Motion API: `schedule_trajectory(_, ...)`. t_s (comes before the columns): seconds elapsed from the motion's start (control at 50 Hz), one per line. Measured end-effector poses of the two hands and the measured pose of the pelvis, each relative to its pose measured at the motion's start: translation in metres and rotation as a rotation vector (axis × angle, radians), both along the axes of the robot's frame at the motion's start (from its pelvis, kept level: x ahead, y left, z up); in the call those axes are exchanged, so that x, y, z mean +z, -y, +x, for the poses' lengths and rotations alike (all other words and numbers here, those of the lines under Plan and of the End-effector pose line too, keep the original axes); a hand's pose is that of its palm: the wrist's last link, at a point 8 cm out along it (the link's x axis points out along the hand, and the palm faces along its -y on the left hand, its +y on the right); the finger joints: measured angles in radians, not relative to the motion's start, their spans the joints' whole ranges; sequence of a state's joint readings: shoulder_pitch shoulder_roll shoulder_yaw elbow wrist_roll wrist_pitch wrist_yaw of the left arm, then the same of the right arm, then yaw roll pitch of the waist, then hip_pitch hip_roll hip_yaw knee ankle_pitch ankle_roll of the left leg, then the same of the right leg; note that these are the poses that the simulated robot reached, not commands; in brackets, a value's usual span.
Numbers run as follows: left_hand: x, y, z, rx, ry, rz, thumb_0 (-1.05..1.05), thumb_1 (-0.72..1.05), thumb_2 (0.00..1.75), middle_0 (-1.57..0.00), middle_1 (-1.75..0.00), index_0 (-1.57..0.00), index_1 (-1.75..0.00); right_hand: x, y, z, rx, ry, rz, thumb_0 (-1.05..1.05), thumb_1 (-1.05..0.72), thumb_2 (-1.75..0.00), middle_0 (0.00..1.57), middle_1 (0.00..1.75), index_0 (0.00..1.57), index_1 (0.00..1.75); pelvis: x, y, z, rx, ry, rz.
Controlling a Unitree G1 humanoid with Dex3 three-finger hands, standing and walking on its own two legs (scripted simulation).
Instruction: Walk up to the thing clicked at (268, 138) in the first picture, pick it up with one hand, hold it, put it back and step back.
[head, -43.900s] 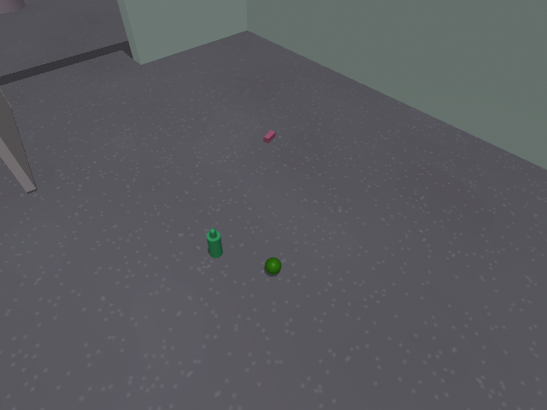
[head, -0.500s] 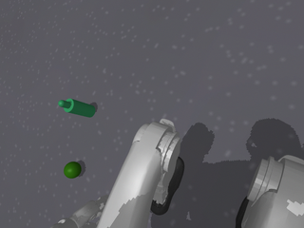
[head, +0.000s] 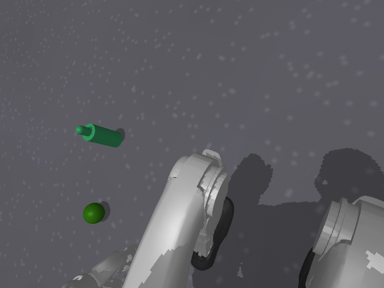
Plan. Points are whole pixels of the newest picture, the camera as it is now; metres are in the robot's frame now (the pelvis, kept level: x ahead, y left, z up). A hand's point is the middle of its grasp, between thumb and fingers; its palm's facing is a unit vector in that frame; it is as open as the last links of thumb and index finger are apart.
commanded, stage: open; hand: right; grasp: from above
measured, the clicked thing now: out of the picture +0.43 -0.32 -0.28
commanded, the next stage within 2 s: withdraw in 0.08 s
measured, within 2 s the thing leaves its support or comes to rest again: neither
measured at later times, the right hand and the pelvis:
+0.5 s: hand out of the picture +0.44 -0.35 -0.17, palm faces -0.25 +0.11 -0.96, open 11.9 cm; pelvis +0.01 +0.00 +0.01, yaw -1 degrees
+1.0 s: hand out of the picture +0.38 -0.33 -0.11, palm faces -0.48 +0.12 -0.87, open 12.0 cm; pelvis -0.01 +0.02 +0.04, yaw -7 degrees
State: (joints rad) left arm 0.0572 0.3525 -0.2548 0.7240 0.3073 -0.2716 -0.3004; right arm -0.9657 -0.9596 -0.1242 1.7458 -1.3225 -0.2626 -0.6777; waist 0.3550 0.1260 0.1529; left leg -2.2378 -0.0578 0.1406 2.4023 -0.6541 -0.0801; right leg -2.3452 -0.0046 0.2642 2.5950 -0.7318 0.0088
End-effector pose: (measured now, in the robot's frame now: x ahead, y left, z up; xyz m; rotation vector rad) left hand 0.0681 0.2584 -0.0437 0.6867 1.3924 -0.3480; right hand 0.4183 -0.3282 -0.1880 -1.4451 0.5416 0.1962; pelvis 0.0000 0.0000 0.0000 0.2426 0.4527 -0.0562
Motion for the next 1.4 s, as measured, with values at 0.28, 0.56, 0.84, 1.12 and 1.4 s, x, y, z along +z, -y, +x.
schedule_trajectory(0.28, -0.001, 0.001, -0.001, 0.015, -0.010, -0.003, 0.00, 0.89, 0.89, -0.20, -0.30, -0.20, -0.30, 0.002, 0.010, -0.001, -0.037, -0.003, 0.010, 0.00, 0.08, -0.64, 0.43, 0.67, 0.44, 0.65, 0.001, -0.001, 0.001, -0.001, -0.005, 0.000)
schedule_trajectory(0.56, -0.010, 0.001, 0.019, 0.174, 0.066, -0.094, 0.00, 0.90, 0.90, -0.20, -0.30, -0.20, -0.30, 0.107, 0.026, 0.014, -0.078, 0.190, -0.102, 0.00, 0.16, -0.71, 0.38, 0.70, 0.39, 0.69, 0.020, -0.003, 0.008, -0.023, -0.111, -0.026)
schedule_trajectory(0.84, 0.005, -0.014, 0.044, 0.218, 0.159, -0.088, 0.00, 0.90, 0.90, -0.20, -0.30, -0.20, -0.30, 0.165, 0.011, -0.023, -0.057, -0.106, -0.022, 0.00, 0.18, -0.76, 0.37, 0.75, 0.37, 0.75, 0.062, -0.015, -0.013, -0.073, -0.102, -0.102)
schedule_trajectory(1.12, -0.002, -0.032, 0.009, 0.242, 0.090, 0.104, 0.00, 0.90, 0.90, -0.20, -0.30, -0.20, -0.30, 0.121, 0.016, -0.009, 0.053, 0.075, -0.031, 0.00, 0.20, -0.76, 0.37, 0.75, 0.36, 0.75, 0.029, -0.013, -0.011, -0.065, -0.092, -0.082)
schedule_trajectory(1.4, -0.006, 0.001, 0.002, 0.350, 0.039, -0.047, 0.00, 0.90, 0.89, -0.20, -0.30, -0.20, -0.30, 0.156, 0.017, -0.001, -0.108, 0.047, -0.051, 0.00, 0.03, -0.82, 0.29, 0.65, 0.29, 0.65, 0.057, -0.008, 0.001, -0.066, -0.176, -0.090)
